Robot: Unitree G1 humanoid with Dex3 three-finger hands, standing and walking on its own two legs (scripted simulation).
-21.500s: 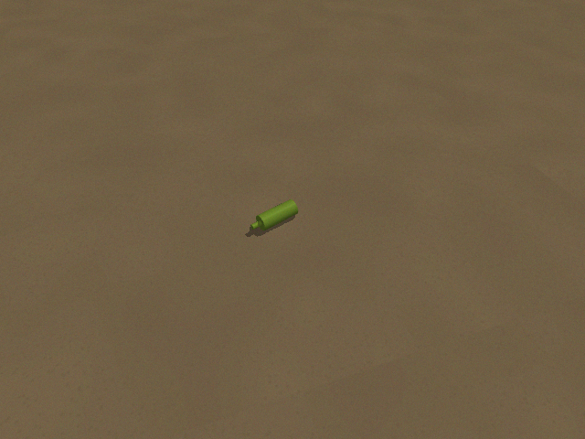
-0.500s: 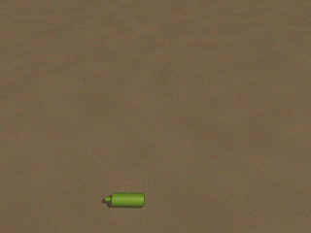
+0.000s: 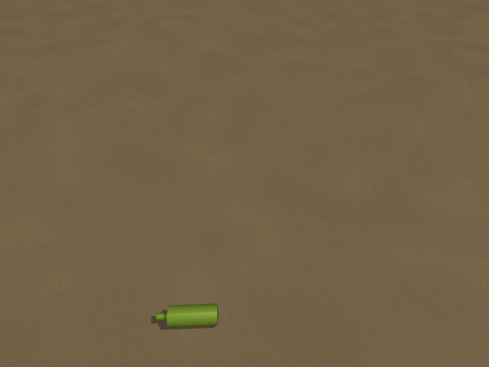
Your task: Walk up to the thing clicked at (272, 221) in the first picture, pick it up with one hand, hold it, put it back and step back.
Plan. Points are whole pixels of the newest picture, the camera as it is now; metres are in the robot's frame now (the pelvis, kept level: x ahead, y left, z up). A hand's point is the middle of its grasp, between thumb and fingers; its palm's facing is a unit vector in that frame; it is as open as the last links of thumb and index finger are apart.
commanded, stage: walk up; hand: left
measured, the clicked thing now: (187, 315) +0.51 +0.23 -0.74
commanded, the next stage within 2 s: stand in 0.22 s
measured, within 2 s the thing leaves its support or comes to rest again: neither
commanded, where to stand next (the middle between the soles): +0.11 -0.01 m, yaw +2 degrees
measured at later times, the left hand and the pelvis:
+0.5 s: hand out of the picture +0.09 +0.25 -0.15, palm faces -0.03 -0.94 -0.34, open 7.4 cm; pelvis +0.00 -0.01 +0.00, yaw +0 degrees
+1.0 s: hand out of the picture +0.06 +0.25 -0.15, palm faces -0.02 -0.94 -0.35, open 7.4 cm; pelvis -0.01 -0.01 +0.00, yaw +0 degrees
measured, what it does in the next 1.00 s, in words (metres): stands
